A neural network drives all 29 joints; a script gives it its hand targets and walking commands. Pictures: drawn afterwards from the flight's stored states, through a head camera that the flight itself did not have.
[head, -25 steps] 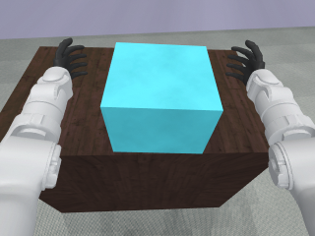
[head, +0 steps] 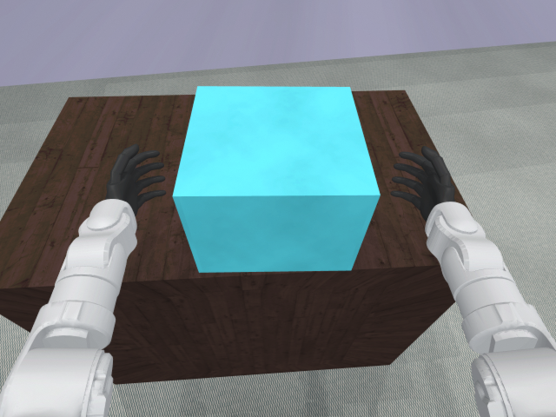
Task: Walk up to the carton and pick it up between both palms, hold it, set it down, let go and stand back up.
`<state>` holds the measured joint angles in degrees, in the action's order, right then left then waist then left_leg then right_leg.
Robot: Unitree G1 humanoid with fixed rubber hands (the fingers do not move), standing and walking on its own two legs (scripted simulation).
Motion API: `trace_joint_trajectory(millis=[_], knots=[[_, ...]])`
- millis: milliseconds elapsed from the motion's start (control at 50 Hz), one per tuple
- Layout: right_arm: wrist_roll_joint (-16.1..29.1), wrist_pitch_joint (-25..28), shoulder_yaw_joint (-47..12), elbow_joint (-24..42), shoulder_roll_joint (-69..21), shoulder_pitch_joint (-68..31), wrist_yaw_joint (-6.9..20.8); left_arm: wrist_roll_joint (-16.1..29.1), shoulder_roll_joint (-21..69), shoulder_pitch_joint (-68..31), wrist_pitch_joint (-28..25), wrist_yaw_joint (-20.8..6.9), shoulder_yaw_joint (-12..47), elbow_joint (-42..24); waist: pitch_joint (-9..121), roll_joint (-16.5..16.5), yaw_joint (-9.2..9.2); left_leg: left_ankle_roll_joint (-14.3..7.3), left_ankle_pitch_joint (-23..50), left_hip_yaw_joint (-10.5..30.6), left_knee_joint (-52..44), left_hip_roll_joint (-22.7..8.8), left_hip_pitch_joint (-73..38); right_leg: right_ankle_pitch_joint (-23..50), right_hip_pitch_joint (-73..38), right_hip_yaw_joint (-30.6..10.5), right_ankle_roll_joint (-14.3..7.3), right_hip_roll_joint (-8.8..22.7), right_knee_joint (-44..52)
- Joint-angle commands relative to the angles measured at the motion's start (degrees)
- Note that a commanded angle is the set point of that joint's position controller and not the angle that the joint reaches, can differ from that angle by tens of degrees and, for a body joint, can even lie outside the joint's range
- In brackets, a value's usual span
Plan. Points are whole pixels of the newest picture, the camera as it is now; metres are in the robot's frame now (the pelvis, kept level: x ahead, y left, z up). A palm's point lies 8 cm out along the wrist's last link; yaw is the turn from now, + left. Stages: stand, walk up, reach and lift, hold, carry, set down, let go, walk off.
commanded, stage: set down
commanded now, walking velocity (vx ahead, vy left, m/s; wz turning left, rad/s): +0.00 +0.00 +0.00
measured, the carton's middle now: (275, 179) +0.50 +0.04 +0.04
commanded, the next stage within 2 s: none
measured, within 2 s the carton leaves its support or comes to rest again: neither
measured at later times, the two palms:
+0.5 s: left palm (112, 259) +0.33 +0.26 +0.05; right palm (443, 260) +0.34 -0.20 +0.06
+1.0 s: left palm (106, 325) +0.25 +0.25 +0.01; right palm (450, 329) +0.26 -0.20 +0.02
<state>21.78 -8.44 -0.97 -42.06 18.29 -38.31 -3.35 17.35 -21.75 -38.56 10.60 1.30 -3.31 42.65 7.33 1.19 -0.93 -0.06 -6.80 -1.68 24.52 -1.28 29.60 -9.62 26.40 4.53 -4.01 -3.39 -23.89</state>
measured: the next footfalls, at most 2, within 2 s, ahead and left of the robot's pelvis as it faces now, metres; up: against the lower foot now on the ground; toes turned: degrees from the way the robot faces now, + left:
none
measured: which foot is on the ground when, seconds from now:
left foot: down 0.00-1.00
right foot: down 0.00-1.00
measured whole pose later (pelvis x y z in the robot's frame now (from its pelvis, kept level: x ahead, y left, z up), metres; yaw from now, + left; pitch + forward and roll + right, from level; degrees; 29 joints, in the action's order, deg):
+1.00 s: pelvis +0.03 +0.01 +0.01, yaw -1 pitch -1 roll +0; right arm 15.9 3.3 -0.1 -15.5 12.2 9.9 0.6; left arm 13.0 -16.0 8.3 -3.4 1.5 -1.6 17.2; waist 1.1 2.0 -2.1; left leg -0.6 -10.3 -3.1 21.0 -0.2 10.3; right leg -12.9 7.5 2.7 -3.4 -2.5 -20.8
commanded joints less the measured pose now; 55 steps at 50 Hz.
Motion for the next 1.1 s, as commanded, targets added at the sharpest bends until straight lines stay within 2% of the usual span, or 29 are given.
trace_joint_trajectory(millis=[0,120,200,360,500,640,860,940,1020,1080], knots=[[-0.44,3.31,3.67,16.18,12.42,-24.05,-0.6,-3.14,-14.75,-24.31,-2.04,-0.76,-7.52,-18.78,37.4,-2.74,-1.27,-0.19,14.96,2.02,-0.47,1.24,-21.25,18.47,-21.11,-6.02,6.03,2.88,1.54],[-1.46,3.4,4.25,18.01,9.85,-16.03,-0.27,-3.86,-11.3,-15.83,-1.11,-1.64,-7.34,-21.36,26.37,-2.78,-0.6,-0.48,11.82,1.48,-2.28,1.14,-23.41,11.4,-19.23,-5.98,5.32,2.78,4.19],[-1.93,4.42,4.46,20.6,8.49,-10.74,0.17,-3.44,-9.91,-10.77,-2.14,-1.91,-6.37,-23.44,21.84,-2.53,-0.12,-0.6,11.3,1.45,-2.65,1.28,-24.71,9.82,-17.94,-6.02,5.17,2.87,5.25],[-2.32,7.64,4.92,30.67,8.07,0.91,0.48,-2.88,-9.58,0.61,-4.7,-1.75,-6.31,-33.33,21.12,-2.77,0.35,0.27,17.41,1.62,-1.52,1.79,-27.87,17.27,-19.63,-6.42,5.16,2.88,4.62],[-2.58,9.64,4.62,37.09,7.31,11.94,1.13,-3.37,-8.26,12.34,-7.0,-1.23,-7.12,-39.42,19.03,-2.38,-0.52,0.39,18.54,1.88,-2.06,2.01,-27.46,20.61,-21.7,-7.4,4.9,3.43,4.05],[-2.84,11.14,3.72,38.41,5.34,23.02,2.32,-4.4,-5.62,22.31,-10.07,-1.21,-6.47,-39.17,12.35,-1.32,-1.29,-0.06,15.9,2.31,-3.59,1.89,-27.82,17.18,-20.23,-8.15,4.24,4.05,5.64],[-5.41,15.25,4.95,40.52,3.48,34.91,3.83,-4.26,-3.59,32.27,-16.99,0.08,-2.17,-39.48,5.02,-1.57,-1.0,0.21,12.29,2.79,-3.71,1.13,-29.63,9.34,-14.82,-7.76,2.73,4.09,7.8],[-6.75,15.97,4.9,37.91,2.58,36.14,4.25,-4.42,-3.46,33.15,-18.63,0.58,-1.22,-36.99,2.36,-2.2,-0.88,-0.01,8.49,2.63,-4.44,0.61,-29.04,5.7,-13.37,-7.94,2.29,4.7,8.27],[-8.54,15.13,4.82,34.81,1.67,35.02,4.73,-4.51,-3.3,31.48,-17.65,1.22,-0.13,-34.82,0.23,-2.77,-0.85,-0.59,2.51,2.09,-5.99,-0.11,-27.4,0.21,-12.21,-8.27,2.05,5.53,8.65],[-8.91,15.62,4.32,34.63,1.51,35.41,4.82,-4.43,-3.64,32.63,-17.97,1.99,0.48,-35.6,2.91,-2.2,-1.29,-0.54,3.6,1.75,-5.49,-0.29,-27.04,2.47,-14.23,-8.24,2.4,5.48,7.57]])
